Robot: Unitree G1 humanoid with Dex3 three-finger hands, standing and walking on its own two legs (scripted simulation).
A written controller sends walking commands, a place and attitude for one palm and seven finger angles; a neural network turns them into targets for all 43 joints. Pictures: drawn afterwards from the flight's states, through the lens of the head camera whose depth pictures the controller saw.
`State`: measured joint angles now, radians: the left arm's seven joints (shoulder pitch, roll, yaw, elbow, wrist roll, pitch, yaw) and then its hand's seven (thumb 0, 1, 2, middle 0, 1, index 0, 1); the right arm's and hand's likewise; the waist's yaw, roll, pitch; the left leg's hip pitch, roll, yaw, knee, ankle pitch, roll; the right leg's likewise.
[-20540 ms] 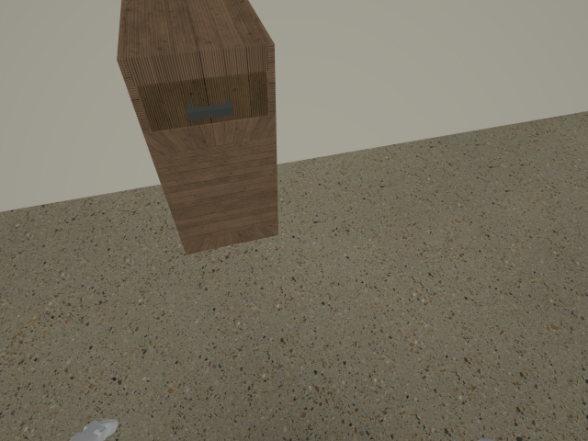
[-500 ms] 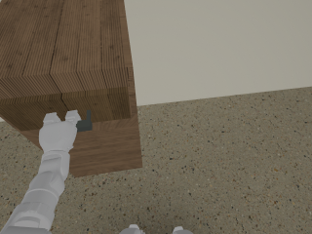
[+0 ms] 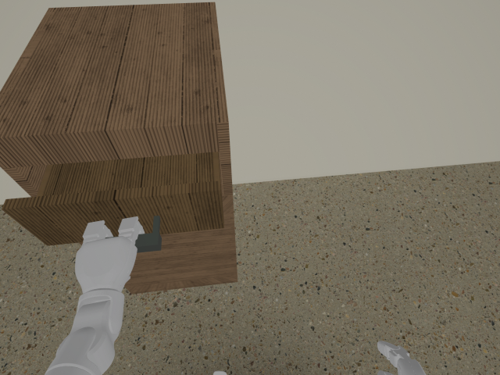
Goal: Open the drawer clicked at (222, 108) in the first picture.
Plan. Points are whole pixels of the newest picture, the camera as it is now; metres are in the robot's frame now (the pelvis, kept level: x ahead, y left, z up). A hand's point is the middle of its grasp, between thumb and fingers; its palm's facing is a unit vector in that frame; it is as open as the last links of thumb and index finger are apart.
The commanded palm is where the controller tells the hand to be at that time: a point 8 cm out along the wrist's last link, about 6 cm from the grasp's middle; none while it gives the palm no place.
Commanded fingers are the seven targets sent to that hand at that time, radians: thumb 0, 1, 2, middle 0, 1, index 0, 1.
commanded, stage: pull the drawer open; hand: left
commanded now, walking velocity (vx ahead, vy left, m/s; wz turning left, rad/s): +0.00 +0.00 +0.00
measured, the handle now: (125, 234) +0.36 +0.25 -0.03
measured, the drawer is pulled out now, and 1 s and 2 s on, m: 0.09 0.19 0.30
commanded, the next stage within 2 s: none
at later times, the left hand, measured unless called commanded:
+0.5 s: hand (117, 299) +0.25 +0.23 -0.05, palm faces -0.04 -0.07 -1.00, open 6.0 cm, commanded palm +0.21 +0.24 +0.00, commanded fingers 0.00 0.90 0.90 -0.40 -1.35 -0.40 -1.35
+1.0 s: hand (113, 337) +0.19 +0.22 -0.05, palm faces -0.03 -0.07 -1.00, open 6.0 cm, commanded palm +0.15 +0.23 +0.00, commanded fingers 0.00 0.90 0.90 -0.40 -1.35 -0.40 -1.35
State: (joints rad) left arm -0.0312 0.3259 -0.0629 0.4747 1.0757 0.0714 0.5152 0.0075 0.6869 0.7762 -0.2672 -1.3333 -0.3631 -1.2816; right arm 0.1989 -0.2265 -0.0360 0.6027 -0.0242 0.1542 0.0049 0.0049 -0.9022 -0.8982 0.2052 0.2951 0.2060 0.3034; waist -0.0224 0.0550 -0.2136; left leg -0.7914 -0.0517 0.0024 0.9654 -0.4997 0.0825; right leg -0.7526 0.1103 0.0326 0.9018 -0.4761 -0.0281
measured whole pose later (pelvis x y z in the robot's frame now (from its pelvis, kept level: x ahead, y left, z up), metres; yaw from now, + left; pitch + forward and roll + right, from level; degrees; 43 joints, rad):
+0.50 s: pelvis -0.01 -0.02 +0.00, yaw +0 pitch +17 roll -1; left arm 0.11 0.33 -0.04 0.40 1.07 0.05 0.53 0.01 0.69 0.77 -0.27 -1.31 -0.36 -1.30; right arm 0.19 -0.23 -0.03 0.60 -0.02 0.14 -0.02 0.01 -0.90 -0.90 0.21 0.30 0.21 0.30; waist -0.02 0.04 -0.21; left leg -0.77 -0.04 0.01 0.97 -0.49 0.06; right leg -0.75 0.12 0.04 0.94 -0.48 -0.05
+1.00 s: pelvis -0.01 -0.02 -0.01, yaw +0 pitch +16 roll -1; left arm 0.36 0.31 -0.05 0.21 1.08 0.03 0.57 0.02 0.68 0.78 -0.27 -1.30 -0.37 -1.30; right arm 0.12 -0.22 -0.02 0.57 -0.03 0.13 0.01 0.01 -0.90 -0.90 0.20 0.30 0.21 0.30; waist 0.02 0.04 -0.21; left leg -0.77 -0.05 0.01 1.01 -0.52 0.05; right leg -0.76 0.11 0.03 0.99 -0.52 -0.06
